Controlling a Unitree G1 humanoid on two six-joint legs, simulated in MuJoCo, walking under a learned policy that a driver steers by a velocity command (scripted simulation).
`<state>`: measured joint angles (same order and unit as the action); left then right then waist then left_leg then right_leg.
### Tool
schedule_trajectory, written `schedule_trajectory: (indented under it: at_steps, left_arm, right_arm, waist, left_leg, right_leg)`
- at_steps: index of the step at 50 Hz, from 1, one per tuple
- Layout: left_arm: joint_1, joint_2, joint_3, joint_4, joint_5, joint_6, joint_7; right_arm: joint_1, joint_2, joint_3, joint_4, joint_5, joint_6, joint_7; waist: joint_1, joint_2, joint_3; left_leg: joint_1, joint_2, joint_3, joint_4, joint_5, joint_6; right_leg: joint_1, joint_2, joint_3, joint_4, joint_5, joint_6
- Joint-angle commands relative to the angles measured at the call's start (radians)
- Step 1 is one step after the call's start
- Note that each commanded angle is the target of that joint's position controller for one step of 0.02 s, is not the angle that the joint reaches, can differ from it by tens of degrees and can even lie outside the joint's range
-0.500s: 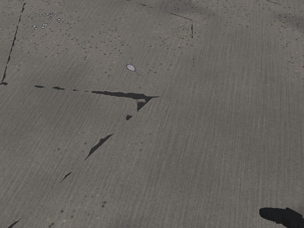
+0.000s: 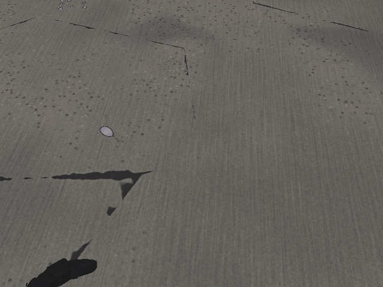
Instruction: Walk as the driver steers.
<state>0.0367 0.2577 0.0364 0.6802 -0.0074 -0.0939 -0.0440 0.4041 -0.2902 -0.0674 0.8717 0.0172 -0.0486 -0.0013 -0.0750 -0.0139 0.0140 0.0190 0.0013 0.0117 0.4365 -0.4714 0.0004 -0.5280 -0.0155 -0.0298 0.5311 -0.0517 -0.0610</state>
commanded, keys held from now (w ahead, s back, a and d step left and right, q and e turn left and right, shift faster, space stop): w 0.14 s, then no key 0.34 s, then e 0.52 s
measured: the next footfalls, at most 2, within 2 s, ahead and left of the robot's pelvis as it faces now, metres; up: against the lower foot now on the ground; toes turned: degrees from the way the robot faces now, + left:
left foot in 0.46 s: +0.37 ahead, +0.11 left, +0.00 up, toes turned -1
right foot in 0.86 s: +0.26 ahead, -0.13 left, +0.00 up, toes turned -13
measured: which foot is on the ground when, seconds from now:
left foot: down 0.00-0.00, up 0.02-0.44, down 0.46-0.86, up 0.88-1.00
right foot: down 0.00-0.50, up 0.52-0.84, down 0.86-1.00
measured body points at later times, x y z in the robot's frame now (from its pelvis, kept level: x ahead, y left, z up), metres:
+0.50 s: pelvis +0.22 +0.00 +0.01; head +0.24 +0.01 +0.46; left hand +0.29 +0.28 -0.12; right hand +0.40 -0.24 -0.08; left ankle +0.33 +0.11 -0.72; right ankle +0.13 -0.10 -0.72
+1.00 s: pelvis +0.23 -0.03 +0.02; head +0.25 -0.07 +0.47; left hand +0.37 +0.24 -0.08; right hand +0.33 -0.34 -0.10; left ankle +0.30 +0.11 -0.64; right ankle +0.22 -0.12 -0.72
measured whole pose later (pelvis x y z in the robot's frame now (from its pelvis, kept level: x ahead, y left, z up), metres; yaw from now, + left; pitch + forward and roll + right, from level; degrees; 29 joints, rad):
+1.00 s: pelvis +0.23 -0.03 +0.02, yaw -15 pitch +1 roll +3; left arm 0.28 0.28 0.07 0.78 0.01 0.01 0.02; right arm 0.06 -0.30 -0.10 0.83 -0.01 0.03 -0.06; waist 0.03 0.03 0.04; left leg -0.56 0.00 -0.01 1.03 -0.40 -0.03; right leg -0.29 0.00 0.03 0.53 -0.25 -0.05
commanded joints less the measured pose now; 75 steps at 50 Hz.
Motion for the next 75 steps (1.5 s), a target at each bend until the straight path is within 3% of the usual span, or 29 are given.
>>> schedule_trajectory:
  at_steps: [1, 2, 3, 5, 11, 16, 21, 23, 24, 25, 26, 28, 31, 38, 42, 43, 44, 45, 46, 49, 57, 60, 65, 66, 67, 68, 69, 71, 75]
  left_arm:
    - [0.407, 0.305, 0.092, 0.047, 0.010, -0.002, 0.007]
    - [0.405, 0.208, 0.067, 0.037, -0.005, -0.002, 0.006]
    - [0.336, 0.176, 0.054, 0.029, -0.005, -0.002, 0.010]
    - [0.224, 0.144, 0.042, 0.015, 0.012, -0.002, 0.008]
    - [0.193, 0.145, 0.041, 0.051, 0.018, -0.018, 0.019]
    - [0.236, 0.161, 0.041, 0.094, 0.010, 0.011, 0.041]
    - [0.228, 0.167, 0.041, 0.132, 0.000, 0.036, 0.047]
    - [0.238, 0.144, 0.033, 0.143, -0.002, 0.041, 0.050]
    - [0.282, 0.115, 0.022, 0.136, 0.025, 0.030, 0.050]
    - [0.407, 0.038, -0.004, 0.164, 0.026, 0.025, 0.046]
    - [0.352, 0.072, -0.002, 0.166, 0.011, 0.039, 0.047]
    - [0.243, 0.146, 0.025, 0.130, -0.017, 0.081, 0.058]
    - [0.248, 0.149, 0.044, 0.128, -0.009, 0.137, 0.085]
    - [0.214, 0.103, 0.045, 0.087, -0.003, 0.143, 0.076]
    - [0.302, 0.125, 0.064, 0.107, 0.006, 0.146, 0.050]
    - [0.319, 0.155, 0.074, 0.104, 0.016, 0.146, 0.050]
    - [0.303, 0.271, 0.096, 0.068, 0.014, 0.148, 0.069]
    - [0.303, 0.311, 0.096, 0.044, 0.052, 0.125, 0.061]
    - [0.250, 0.282, 0.090, 0.034, 0.062, 0.099, 0.059]
    - [0.142, 0.200, 0.070, 0.009, 0.005, 0.080, 0.072]
    - [0.217, 0.210, 0.079, -0.003, -0.002, 0.100, 0.096]
    - [0.200, 0.217, 0.082, -0.016, -0.004, 0.105, 0.090]
    - [0.118, 0.218, 0.082, -0.053, -0.014, 0.119, 0.082]
    - [0.103, 0.206, 0.078, -0.063, -0.020, 0.123, 0.085]
    - [0.123, 0.164, 0.065, -0.073, -0.013, 0.124, 0.086]
    - [0.193, 0.111, 0.054, -0.083, -0.009, 0.119, 0.080]
    - [0.189, 0.195, 0.077, -0.089, -0.004, 0.111, 0.078]
    - [0.202, 0.247, 0.102, -0.053, -0.007, 0.119, 0.075]
    - [0.156, 0.147, 0.071, -0.072, -0.009, 0.133, 0.071]
  right_arm:
    - [0.119, 0.015, 0.025, -0.088, -0.010, -0.028, 0.002]
    - [0.055, -0.091, 0.004, -0.075, 0.005, -0.046, 0.008]
    - [-0.049, -0.136, -0.009, -0.107, 0.024, -0.055, 0.011]
    - [-0.136, -0.116, -0.009, -0.127, 0.001, -0.053, 0.001]
    - [-0.131, -0.049, -0.002, -0.125, -0.023, -0.007, -0.013]
    - [-0.265, -0.019, 0.013, -0.145, -0.020, -0.014, 0.001]
    - [-0.313, -0.064, 0.000, -0.171, -0.028, -0.021, 0.014]
    - [-0.224, -0.103, -0.016, -0.139, -0.041, -0.028, 0.010]
    - [-0.186, -0.169, -0.028, -0.139, -0.052, -0.029, 0.001]
    - [-0.168, -0.137, -0.017, -0.134, -0.061, -0.015, -0.008]
    - [-0.149, -0.054, 0.002, -0.131, -0.043, -0.001, -0.007]
    - [-0.201, -0.088, -0.004, -0.133, -0.033, 0.013, -0.007]
    - [-0.335, -0.121, -0.016, -0.150, -0.039, 0.023, -0.024]
    - [-0.361, -0.119, -0.028, -0.118, -0.031, 0.045, -0.055]
    - [-0.376, -0.125, -0.034, -0.100, 0.004, 0.067, -0.053]
    - [-0.330, -0.090, -0.030, -0.079, 0.007, 0.073, -0.048]
    - [-0.304, -0.029, -0.017, -0.100, -0.028, 0.075, -0.040]
    - [-0.451, -0.070, -0.030, -0.151, -0.030, 0.067, -0.048]
    - [-0.457, -0.093, -0.039, -0.153, -0.016, 0.066, -0.052]
    - [-0.371, -0.110, -0.057, -0.096, -0.031, 0.069, -0.065]
    - [-0.411, -0.068, -0.039, -0.116, -0.010, 0.044, -0.049]
    - [-0.424, -0.082, -0.038, -0.122, -0.001, 0.029, -0.029]
    - [-0.314, -0.107, -0.044, -0.103, -0.001, -0.006, -0.008]
    - [-0.270, -0.120, -0.049, -0.089, -0.005, -0.009, -0.005]
    - [-0.229, -0.170, -0.061, -0.084, -0.018, -0.005, -0.009]
    - [-0.267, -0.246, -0.071, -0.097, -0.034, 0.011, -0.019]
    - [-0.263, -0.211, -0.064, -0.104, -0.053, 0.014, -0.016]
    - [-0.338, -0.124, -0.038, -0.130, -0.034, 0.016, -0.022]
    - [-0.306, -0.132, -0.031, -0.112, -0.020, 0.031, -0.030]
  waist:
    - [0.134, -0.317, -0.408]
    - [0.180, -0.207, -0.384]
    - [0.177, -0.136, -0.234]
    - [0.120, -0.021, -0.093]
    - [0.044, -0.040, -0.040]
    - [0.099, -0.060, -0.056]
    - [0.098, -0.073, -0.056]
    - [0.060, -0.027, -0.098]
    - [0.081, 0.060, -0.180]
    - [0.113, 0.201, -0.290]
    - [0.057, 0.232, -0.315]
    - [0.050, 0.143, -0.213]
    - [0.101, 0.160, -0.104]
    - [0.084, 0.159, -0.127]
    - [0.137, 0.127, -0.114]
    - [0.133, 0.016, -0.065]
    - [0.084, -0.297, -0.017]
    - [0.149, -0.280, -0.006]
    - [0.117, -0.191, 0.002]
    - [0.065, -0.110, -0.029]
    - [0.106, -0.133, -0.078]
    - [0.121, -0.154, -0.050]
    - [0.058, -0.151, -0.095]
    - [0.037, -0.133, -0.108]
    - [0.044, -0.040, -0.150]
    - [0.120, 0.236, -0.130]
    - [0.091, 0.275, -0.108]
    - [0.108, 0.150, -0.067]
    - [0.074, 0.163, -0.043]
  left_leg:
    - [-0.623, -0.068, -0.048, 0.774, -0.055, 0.020]
    - [-0.736, -0.024, -0.163, 0.878, -0.103, 0.030]
    - [-0.796, 0.021, -0.136, 0.885, -0.019, 0.040]
    - [-0.733, 0.099, -0.098, 0.781, 0.126, 0.036]
    - [-0.615, 0.116, -0.066, 0.561, 0.255, -0.025]
    - [-0.497, 0.064, -0.026, 0.232, 0.537, -0.027]
    - [-0.457, 0.037, -0.043, 0.090, 0.465, 0.015]
    - [-0.280, 0.039, -0.046, -0.040, 0.708, 0.056]
    - [-0.092, 0.154, -0.143, 0.036, 1.113, 0.108]
    - [0.124, 0.315, -0.296, 0.080, 1.245, 0.260]
    - [0.106, 0.364, -0.374, 0.028, 1.146, 0.314]
    - [-0.013, 0.343, -0.361, -0.054, 0.742, 0.273]
    - [-0.275, 0.290, -0.243, -0.174, 0.409, 0.229]
    - [-0.290, 0.290, -0.072, -0.177, 0.386, 0.229]
    - [-0.318, 0.266, 0.000, -0.066, 0.262, 0.137]
    - [-0.400, 0.204, 0.070, 0.087, 0.161, 0.055]
    - [-0.640, 0.044, 0.172, 0.399, -0.090, -0.060]
    - [-0.700, -0.028, -0.004, 0.573, -0.188, -0.050]
    - [-0.703, -0.003, -0.063, 0.655, -0.102, -0.031]
    - [-0.688, 0.018, -0.081, 0.681, 0.097, -0.036]
    - [-0.625, -0.016, -0.103, 0.403, 0.156, -0.087]
    - [-0.538, -0.028, -0.094, 0.276, 0.139, -0.079]
    - [-0.328, -0.048, -0.085, -0.008, 0.228, -0.045]
    - [-0.231, -0.020, -0.083, -0.111, 0.352, -0.030]
    - [-0.083, 0.119, -0.180, -0.123, 0.433, 0.021]
    - [0.009, 0.314, -0.400, -0.110, 0.677, 0.148]
    - [-0.046, 0.429, -0.513, -0.127, 0.728, 0.278]
    - [-0.091, 0.320, -0.333, -0.105, 0.658, 0.231]
    - [-0.103, 0.236, -0.182, -0.113, 0.700, 0.220]
  right_leg:
    - [0.915, -0.371, 0.684, -0.121, -0.200, -0.276]
    - [0.904, -0.359, 0.762, -0.206, -0.340, -0.243]
    - [0.782, -0.331, 0.616, -0.221, -0.305, -0.201]
    - [0.519, -0.266, 0.429, -0.259, -0.069, -0.180]
    - [0.342, -0.200, 0.163, -0.320, 0.496, -0.185]
    - [0.355, -0.137, 0.040, -0.297, 0.498, -0.127]
    - [0.453, -0.188, 0.106, -0.183, 0.409, -0.116]
    - [0.436, -0.122, 0.094, -0.052, 0.334, -0.056]
    - [0.341, -0.053, 0.057, 0.071, 0.161, -0.006]
    - [0.165, 0.009, 0.046, 0.228, -0.221, 0.054]
    - [0.114, 0.019, 0.080, 0.347, -0.596, 0.088]
    - [0.010, -0.007, 0.099, 0.493, -0.649, 0.104]
    - [0.071, -0.032, 0.079, 0.523, -0.491, 0.128]
    - [0.172, -0.048, 0.005, 0.328, -0.345, 0.100]
    - [0.330, 0.001, -0.048, 0.043, -0.202, 0.018]
    - [0.369, -0.044, 0.068, -0.099, -0.138, -0.032]
    - [0.422, -0.298, 0.452, -0.207, 0.063, -0.155]
    - [0.295, -0.370, 0.599, -0.293, 0.019, -0.275]
    - [0.288, -0.318, 0.517, -0.295, -0.046, -0.240]
    - [0.327, -0.213, 0.368, -0.245, -0.027, -0.123]
    - [0.460, -0.174, 0.398, -0.191, 0.056, -0.149]
    - [0.380, -0.153, 0.463, -0.235, -0.247, -0.164]
    - [0.382, -0.113, 0.521, -0.116, 0.111, -0.132]
    - [0.345, -0.083, 0.504, -0.077, 0.093, -0.095]
    - [0.237, -0.031, 0.445, 0.039, -0.080, -0.044]
    - [0.021, 0.138, 0.243, 0.237, -0.480, 0.022]
    - [-0.079, 0.119, 0.185, 0.450, -0.622, 0.067]
    - [-0.084, 0.059, 0.182, 0.613, -0.496, 0.109]
    - [-0.068, 0.057, 0.127, 0.557, -0.383, 0.149]
Over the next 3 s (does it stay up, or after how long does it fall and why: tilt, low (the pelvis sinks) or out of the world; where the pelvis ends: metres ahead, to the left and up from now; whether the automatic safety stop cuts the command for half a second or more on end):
stays up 0.77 -0.36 0.03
